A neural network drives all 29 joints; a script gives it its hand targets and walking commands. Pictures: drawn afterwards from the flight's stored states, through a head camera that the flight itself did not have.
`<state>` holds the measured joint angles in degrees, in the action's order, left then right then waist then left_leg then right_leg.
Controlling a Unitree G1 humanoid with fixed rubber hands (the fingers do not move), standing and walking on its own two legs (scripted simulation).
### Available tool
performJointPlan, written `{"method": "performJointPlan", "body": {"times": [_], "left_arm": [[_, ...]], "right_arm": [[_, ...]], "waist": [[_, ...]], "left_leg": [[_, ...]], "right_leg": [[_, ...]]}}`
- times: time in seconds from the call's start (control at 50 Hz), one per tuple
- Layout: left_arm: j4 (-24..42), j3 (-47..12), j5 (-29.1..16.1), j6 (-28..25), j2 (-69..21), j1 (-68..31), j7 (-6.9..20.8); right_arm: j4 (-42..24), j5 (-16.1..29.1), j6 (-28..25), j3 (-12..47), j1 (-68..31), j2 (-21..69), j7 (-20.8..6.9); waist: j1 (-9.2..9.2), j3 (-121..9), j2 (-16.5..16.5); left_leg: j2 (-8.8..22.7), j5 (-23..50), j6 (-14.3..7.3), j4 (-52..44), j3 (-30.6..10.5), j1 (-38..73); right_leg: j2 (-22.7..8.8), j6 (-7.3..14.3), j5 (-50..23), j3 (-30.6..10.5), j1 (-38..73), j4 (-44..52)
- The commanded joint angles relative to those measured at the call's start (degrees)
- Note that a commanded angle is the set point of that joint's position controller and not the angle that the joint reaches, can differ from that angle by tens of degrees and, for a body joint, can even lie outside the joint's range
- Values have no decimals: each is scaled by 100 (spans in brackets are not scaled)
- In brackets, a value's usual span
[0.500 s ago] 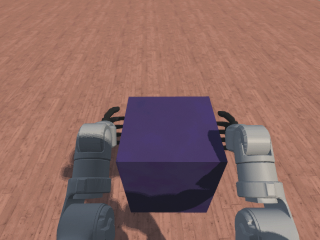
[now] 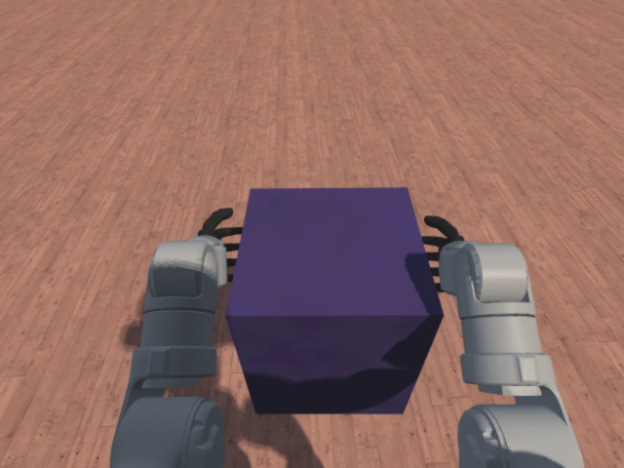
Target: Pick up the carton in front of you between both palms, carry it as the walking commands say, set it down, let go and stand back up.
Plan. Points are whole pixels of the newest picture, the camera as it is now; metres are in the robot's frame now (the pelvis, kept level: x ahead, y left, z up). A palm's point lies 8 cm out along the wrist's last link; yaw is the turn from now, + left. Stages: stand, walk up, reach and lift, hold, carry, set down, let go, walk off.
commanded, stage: carry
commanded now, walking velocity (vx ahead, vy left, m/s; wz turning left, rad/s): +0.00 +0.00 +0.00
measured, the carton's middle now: (328, 304) +0.34 +0.01 +0.05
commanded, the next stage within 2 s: none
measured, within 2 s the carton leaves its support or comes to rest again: neither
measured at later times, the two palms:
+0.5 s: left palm (200, 218) +0.38 +0.17 +0.17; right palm (440, 217) +0.38 -0.13 +0.17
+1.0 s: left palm (255, 126) +0.64 +0.13 +0.16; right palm (424, 129) +0.64 -0.17 +0.14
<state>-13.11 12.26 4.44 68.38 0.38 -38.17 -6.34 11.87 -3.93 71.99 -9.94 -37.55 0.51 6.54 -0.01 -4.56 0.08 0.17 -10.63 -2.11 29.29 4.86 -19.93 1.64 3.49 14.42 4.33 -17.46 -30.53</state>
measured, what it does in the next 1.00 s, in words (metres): walks ahead: right foot 0.07 m higher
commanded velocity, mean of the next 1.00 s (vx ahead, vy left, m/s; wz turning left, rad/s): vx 0.39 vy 0.00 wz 0.00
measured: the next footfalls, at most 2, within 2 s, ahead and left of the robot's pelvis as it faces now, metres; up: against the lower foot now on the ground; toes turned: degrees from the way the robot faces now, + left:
right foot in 0.96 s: +0.44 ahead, -0.13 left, +0.07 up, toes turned -6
left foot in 1.48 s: +0.75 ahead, +0.04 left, +0.07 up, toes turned +7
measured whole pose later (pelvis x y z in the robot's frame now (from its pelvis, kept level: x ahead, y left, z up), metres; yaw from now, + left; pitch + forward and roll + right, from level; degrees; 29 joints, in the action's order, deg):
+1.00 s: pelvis +0.26 -0.04 -0.01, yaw +2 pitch +4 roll -2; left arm -9.9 14.9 3.6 73.3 0.9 -50.1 -7.9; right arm 4.4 -3.0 77.6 -15.5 -45.9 -0.5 7.5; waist -2.5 -0.5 1.1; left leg 5.9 -25.2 0.6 45.1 0.7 -7.6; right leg -1.8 5.9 11.6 10.2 -44.2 -53.4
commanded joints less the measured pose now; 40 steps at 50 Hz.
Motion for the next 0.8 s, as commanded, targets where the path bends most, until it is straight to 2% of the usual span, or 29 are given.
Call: {"method": "performJointPlan", "body": {"times": [0.0, 0.22, 0.26, 0.3, 0.32, 0.34, 0.36, 0.38, 0.4, 0.42, 0.46, 0.48, 0.5, 0.52, 0.54, 0.56, 0.58, 0.6, 0.62, 0.66, 0.7, 0.74, 0.78], "left_arm": [[486, -3254, -2534, 46, -6564, -3923, 1431], [490, -3251, -2532, 46, -6557, -3921, 1435], [602, -3299, -2576, 45, -6548, -4049, 1429], [818, -3369, -2655, 71, -6492, -4232, 1397], [948, -3401, -2698, 98, -6445, -4372, 1370], [1070, -3425, -2742, 136, -6367, -4515, 1339], [1169, -3441, -2776, 183, -6257, -4600, 1302], [1253, -3455, -2804, 235, -6150, -4641, 1256], [1311, -3445, -2815, 299, -6049, -4676, 1208], [1317, -3419, -2829, 373, -5967, -4716, 1169], [1203, -3354, -2834, 512, -5847, -4681, 1124], [1088, -3303, -2824, 568, -5828, -4628, 1119], [936, -3246, -2792, 612, -5828, -4592, 1118], [879, -3195, -2768, 659, -5901, -4676, 1135], [781, -3098, -2740, 708, -5882, -4764, 1151], [670, -3018, -2713, 738, -5902, -4892, 1171], [491, -2938, -2675, 755, -5963, -4886, 1189], [328, -2877, -2643, 751, -6049, -4805, 1208], [288, -2833, -2626, 739, -6115, -4821, 1221], [411, -2824, -2654, 734, -6214, -5029, 1210], [453, -2790, -2631, 765, -6226, -5079, 1160], [414, -2742, -2535, 804, -6175, -4982, 1119], [352, -2701, -2423, 820, -6125, -4900, 1105]], "right_arm": [[-880, 2408, -390, 3110, -4416, 6295, -1246], [-882, 2410, -390, 3116, -4416, 6302, -1242], [-1001, 2450, -397, 3161, -4564, 6298, -1237], [-1215, 2525, -366, 3231, -4821, 6273, -1208], [-1309, 2561, -337, 3262, -4943, 6229, -1184], [-1397, 2591, -304, 3291, -5055, 6173, -1155], [-1461, 2624, -259, 3308, -5116, 6108, -1125], [-1517, 2660, -202, 3299, -5146, 6015, -1098], [-1535, 2674, -138, 3262, -5163, 5904, -1067], [-1493, 2658, -68, 3190, -5116, 5785, -1038], [-1320, 2574, 67, 3009, -4910, 5576, -999], [-1235, 2518, 128, 2905, -4872, 5492, -995], [-1106, 2471, 192, 2798, -4815, 5440, -1005], [-975, 2394, 223, 2721, -4745, 5325, -1007], [-842, 2324, 244, 2625, -4704, 5274, -1011], [-853, 2289, 265, 2564, -4849, 5279, -1017], [-854, 2319, 285, 2586, -4993, 5383, -1032], [-932, 2394, 280, 2659, -5200, 5526, -1047], [-1093, 2495, 256, 2737, -5513, 5682, -1058], [-1423, 2647, 218, 2788, -5985, 5874, -1061], [-1505, 2674, 240, 2776, -6026, 5906, -1053], [-1435, 2666, 283, 2760, -5912, 5900, -1065], [-1365, 2668, 300, 2770, -5882, 5937, -1096]], "waist": [[-3, -2081, 20], [-5, -2086, 15], [-22, -2066, -32], [-79, -1883, -232], [-118, -1737, -372], [-190, -1612, -566], [-265, -1517, -704], [-306, -1517, -725], [-336, -1565, -649], [-345, -1651, -586], [-208, -1927, -552], [-120, -2027, -429], [-4, -2086, -199], [178, -2038, 860], [366, -1758, 1495], [447, -1639, 1336], [463, -1619, 886], [421, -1778, 486], [372, -1799, 338], [323, -1757, 468], [349, -1748, 610], [408, -1652, 511], [360, -1419, 441]], "left_leg": [[772, 545, -174, -310, -707, 909], [770, 537, -160, -297, -697, 912], [708, -176, -146, -362, -632, 874], [458, -1442, -197, -157, -470, 541], [337, -1890, -202, 90, -361, 169], [143, -1831, -177, 562, -110, -241], [29, -1566, -155, 1057, 75, -623], [82, -1365, -169, 1290, 39, -858], [104, -1346, -202, 1295, -15, -973], [79, -1336, -224, 1162, -11, -923], [-50, -1153, -259, 323, 142, -116], [-88, -954, -267, -202, 201, 670], [98, -759, -306, -537, -111, 1671], [1058, -1146, -667, -1034, -1682, 2402], [1843, -683, -1209, -1140, -2961, 3046], [2162, 35, -1544, -1028, -3390, 3401], [2161, 635, -1633, -909, -3313, 3500], [2075, 596, -1537, -868, -3071, 3549], [1958, 442, -1394, -894, -2794, 3505], [1661, 144, -1206, -1044, -2274, 3235], [1651, 1, -1250, -1057, -2193, 3266], [1719, -36, -1270, -981, -2156, 3469], [1527, 28, -1084, -1019, -1934, 3284]], "right_leg": [[-910, 102, -898, -761, 544, 466], [-918, 112, -964, -769, 555, 476], [-934, 140, -126, -806, 487, 687], [-928, 313, 1525, -1046, 388, 989], [-1041, 457, 2203, -1358, 439, 1213], [-1269, 629, 2545, -1760, 611, 1473], [-1552, 837, 2576, -2095, 821, 1590], [-1782, 1033, 2352, -2341, 931, 1565], [-1830, 1131, 1957, -2375, 1056, 1502], [-1807, 1154, 1348, -2241, 1181, 1345], [-1562, 990, 249, -1615, 1114, 841], [-1318, 782, 171, -1183, 754, 514], [-1040, 550, 396, -790, 61, 34], [-459, 188, 714, -193, -1033, -997], [-135, 17, 1454, 47, -2370, -1676], [-182, 43, 1832, -61, -3131, -2383], [-246, 13, 1833, -119, -3496, -3106], [-341, -5, 1692, -201, -3612, -3583], [-434, -28, 1555, -237, -3732, -3857], [-483, -77, 1187, -147, -3823, -4380], [-572, -80, 1132, -172, -4363, -5451], [-688, -98, 1257, -282, -5127, -6211], [-783, -110, 1305, -222, -5395, -6016]]}}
